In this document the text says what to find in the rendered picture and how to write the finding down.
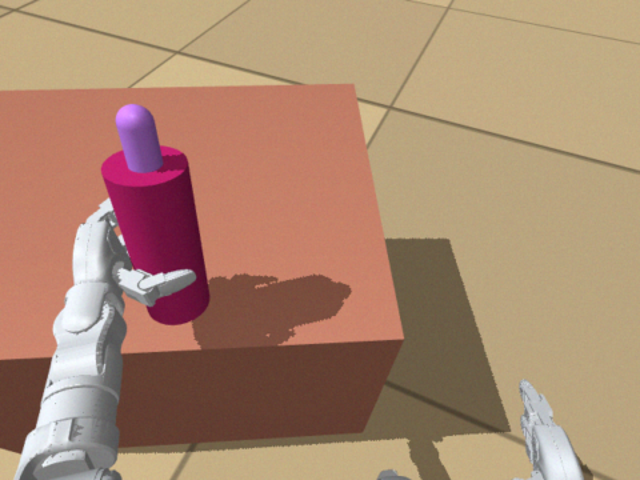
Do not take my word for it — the left robot hand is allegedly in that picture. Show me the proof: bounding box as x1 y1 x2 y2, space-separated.
72 197 197 307

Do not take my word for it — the left robot arm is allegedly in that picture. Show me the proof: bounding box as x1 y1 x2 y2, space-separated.
14 282 127 480

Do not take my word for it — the right robot hand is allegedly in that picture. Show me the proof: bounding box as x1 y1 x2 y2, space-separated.
512 379 584 480

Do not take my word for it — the bottle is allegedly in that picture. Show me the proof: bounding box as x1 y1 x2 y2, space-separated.
101 104 210 325

